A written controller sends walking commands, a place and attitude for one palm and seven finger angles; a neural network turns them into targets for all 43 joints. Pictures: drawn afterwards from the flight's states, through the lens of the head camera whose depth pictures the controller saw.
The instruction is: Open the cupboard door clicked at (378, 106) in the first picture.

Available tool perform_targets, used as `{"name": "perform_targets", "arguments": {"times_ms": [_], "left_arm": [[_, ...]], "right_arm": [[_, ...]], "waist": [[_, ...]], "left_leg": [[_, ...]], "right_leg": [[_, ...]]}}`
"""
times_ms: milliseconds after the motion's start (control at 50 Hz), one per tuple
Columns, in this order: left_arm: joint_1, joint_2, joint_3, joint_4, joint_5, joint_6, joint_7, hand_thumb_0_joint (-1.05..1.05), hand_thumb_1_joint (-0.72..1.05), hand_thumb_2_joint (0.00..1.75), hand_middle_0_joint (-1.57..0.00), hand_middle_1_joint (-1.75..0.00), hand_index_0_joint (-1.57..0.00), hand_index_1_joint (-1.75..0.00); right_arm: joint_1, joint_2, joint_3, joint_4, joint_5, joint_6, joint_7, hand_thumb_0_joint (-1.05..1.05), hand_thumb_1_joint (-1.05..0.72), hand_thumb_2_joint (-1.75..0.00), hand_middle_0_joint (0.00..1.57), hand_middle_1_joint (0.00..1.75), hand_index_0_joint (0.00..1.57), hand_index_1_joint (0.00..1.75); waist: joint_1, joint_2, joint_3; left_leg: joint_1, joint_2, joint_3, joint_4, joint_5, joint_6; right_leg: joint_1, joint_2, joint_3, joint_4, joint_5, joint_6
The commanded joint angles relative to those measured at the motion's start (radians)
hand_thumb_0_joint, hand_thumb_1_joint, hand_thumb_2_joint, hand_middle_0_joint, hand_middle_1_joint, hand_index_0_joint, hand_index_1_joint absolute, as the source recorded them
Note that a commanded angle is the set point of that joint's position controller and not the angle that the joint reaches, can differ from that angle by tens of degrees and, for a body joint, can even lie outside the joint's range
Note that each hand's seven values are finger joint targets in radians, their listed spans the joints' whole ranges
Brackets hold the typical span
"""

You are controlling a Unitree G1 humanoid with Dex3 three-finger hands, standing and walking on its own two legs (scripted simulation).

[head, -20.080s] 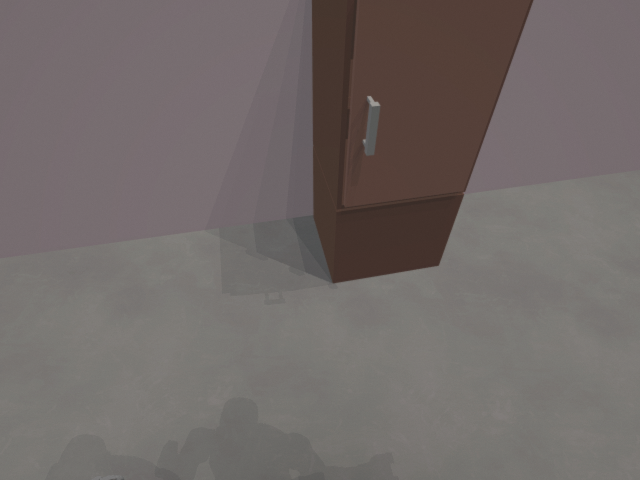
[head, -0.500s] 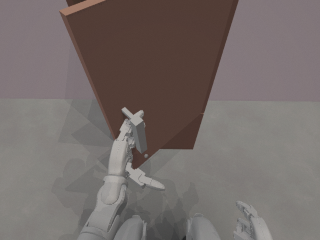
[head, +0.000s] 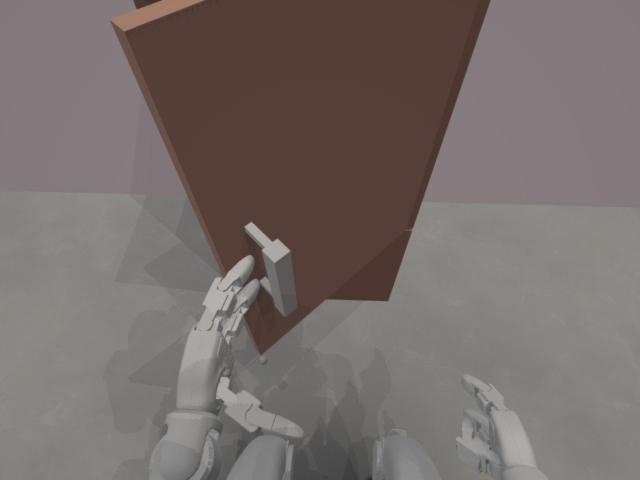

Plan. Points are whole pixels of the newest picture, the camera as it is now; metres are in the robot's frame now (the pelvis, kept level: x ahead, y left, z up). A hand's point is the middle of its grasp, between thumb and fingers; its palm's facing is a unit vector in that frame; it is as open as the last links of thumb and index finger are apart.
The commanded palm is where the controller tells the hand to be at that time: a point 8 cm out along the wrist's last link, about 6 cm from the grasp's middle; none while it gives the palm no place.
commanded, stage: slide the hand sideways off the handle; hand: left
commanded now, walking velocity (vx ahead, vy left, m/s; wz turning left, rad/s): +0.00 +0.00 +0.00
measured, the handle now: (271, 271) +0.35 +0.09 +0.05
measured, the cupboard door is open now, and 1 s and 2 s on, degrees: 45 45 45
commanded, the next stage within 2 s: draw the hand back to the body in 0.38 s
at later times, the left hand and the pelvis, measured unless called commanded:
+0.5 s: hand (222, 397) +0.21 +0.12 +0.04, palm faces -0.01 -1.00 -0.04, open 16.3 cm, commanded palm +0.18 +0.18 +0.05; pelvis +0.00 -0.02 -0.01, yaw +1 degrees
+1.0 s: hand (131, 380) +0.20 +0.17 +0.13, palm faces +0.02 -1.00 -0.07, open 16.1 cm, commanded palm +0.17 +0.24 +0.15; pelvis +0.01 +0.00 +0.04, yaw +1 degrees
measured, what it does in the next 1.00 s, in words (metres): stands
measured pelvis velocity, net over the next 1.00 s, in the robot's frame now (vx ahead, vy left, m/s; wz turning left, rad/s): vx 0.01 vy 0.00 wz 0.01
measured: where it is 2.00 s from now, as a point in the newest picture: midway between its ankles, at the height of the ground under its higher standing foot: outside the picture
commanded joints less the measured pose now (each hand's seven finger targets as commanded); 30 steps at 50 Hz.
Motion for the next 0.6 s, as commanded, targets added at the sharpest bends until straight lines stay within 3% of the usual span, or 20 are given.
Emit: {"name": "perform_targets", "arguments": {"times_ms": [0,140,220,320,360,440,460,500,520,580], "left_arm": [[0.009,0.033,0.057,-0.257,-0.018,-0.065,-0.021,0.0,-0.5,0.3,-0.15,-0.3,-0.15,-0.3],[0.134,0.084,0.119,-0.328,-0.058,-0.086,-0.08,0.0,-0.5,0.3,-0.15,-0.3,-0.15,-0.3],[0.151,0.099,0.135,-0.339,-0.08,-0.099,-0.116,0.0,-0.5,0.3,-0.15,-0.3,-0.15,-0.3],[0.235,0.131,0.198,-0.355,-0.127,-0.102,-0.168,0.0,-0.5,0.3,-0.15,-0.3,-0.15,-0.3],[0.172,0.142,0.197,-0.378,-0.137,-0.104,-0.185,0.0,-0.5,0.3,-0.15,-0.3,-0.15,-0.3],[0.152,0.157,0.215,-0.359,-0.153,-0.089,-0.198,0.0,-0.5,0.3,-0.15,-0.3,-0.15,-0.3],[0.171,0.163,0.231,-0.354,-0.154,-0.085,-0.2,0.0,-0.5,0.3,-0.15,-0.3,-0.15,-0.3],[0.189,0.214,0.27,-0.444,-0.162,-0.072,-0.197,0.0,-0.5,0.3,-0.15,-0.3,-0.15,-0.3],[0.224,0.207,0.269,-0.468,-0.169,-0.056,-0.198,0.0,-0.5,0.3,-0.15,-0.3,-0.15,-0.3],[0.234,0.216,0.289,-0.487,-0.183,-0.002,-0.193,0.0,-0.5,0.3,-0.15,-0.3,-0.15,-0.3]], "right_arm": [[-0.015,-0.115,-0.049,-0.163,0.004,-0.059,-0.013,0.0,-0.9,-0.9,0.2,0.3,0.2,0.3],[-0.014,-0.113,-0.053,-0.168,0.008,-0.075,-0.023,0.0,-0.9,-0.9,0.2,0.3,0.2,0.3],[-0.018,-0.121,-0.057,-0.169,0.011,-0.087,-0.031,0.0,-0.9,-0.9,0.2,0.3,0.2,0.3],[-0.021,-0.117,-0.063,-0.174,0.019,-0.094,-0.043,0.0,-0.9,-0.9,0.2,0.3,0.2,0.3],[-0.019,-0.123,-0.062,-0.166,0.021,-0.101,-0.049,0.0,-0.9,-0.9,0.2,0.3,0.2,0.3],[-0.013,-0.127,-0.061,-0.16,0.022,-0.109,-0.057,0.0,-0.9,-0.9,0.2,0.3,0.2,0.3],[-0.012,-0.127,-0.063,-0.162,0.023,-0.11,-0.059,0.0,-0.9,-0.9,0.2,0.3,0.2,0.3],[-0.011,-0.127,-0.065,-0.182,0.027,-0.107,-0.062,0.0,-0.9,-0.9,0.2,0.3,0.2,0.3],[-0.01,-0.122,-0.062,-0.192,0.032,-0.104,-0.062,0.0,-0.9,-0.9,0.2,0.3,0.2,0.3],[0.0,-0.117,-0.057,-0.195,0.043,-0.089,-0.069,0.0,-0.9,-0.9,0.2,0.3,0.2,0.3]], "waist": [[-0.007,-0.057,-0.262],[-0.005,-0.04,-0.249],[-0.022,-0.055,-0.219],[-0.003,-0.047,-0.246],[-0.023,-0.043,-0.238],[-0.029,-0.055,-0.219],[-0.016,-0.063,-0.234],[0.012,-0.014,-0.298],[0.019,0.005,-0.305],[0.004,-0.014,-0.249]], "left_leg": [[0.088,-0.027,-0.029,-0.181,0.261,0.004],[0.055,-0.03,-0.017,-0.148,0.256,0.005],[0.02,-0.03,-0.019,-0.124,0.221,0.008],[-0.014,-0.033,-0.009,-0.098,0.218,0.007],[-0.022,-0.03,-0.011,-0.081,0.202,0.008],[-0.048,-0.029,-0.015,-0.066,0.175,0.01],[-0.049,-0.028,-0.013,-0.066,0.182,0.008],[0.003,-0.029,-0.012,-0.101,0.218,0.011],[0.034,-0.031,-0.008,-0.124,0.235,0.011],[0.066,-0.033,-0.006,-0.168,0.218,0.011]], "right_leg": [[0.259,0.041,0.028,-0.159,0.246,-0.018],[0.266,0.038,0.048,-0.159,0.267,-0.013],[0.236,0.039,0.057,-0.162,0.221,-0.008],[0.27,0.034,0.09,-0.173,0.203,-0.004],[0.244,0.033,0.099,-0.174,0.176,-0.001],[0.228,0.031,0.113,-0.19,0.114,0.001],[0.241,0.03,0.116,-0.187,0.115,0.0],[0.297,0.034,0.106,-0.19,0.148,-0.007],[0.32,0.035,0.101,-0.2,0.177,-0.005],[0.35,0.037,0.094,-0.258,0.159,0.005]]}}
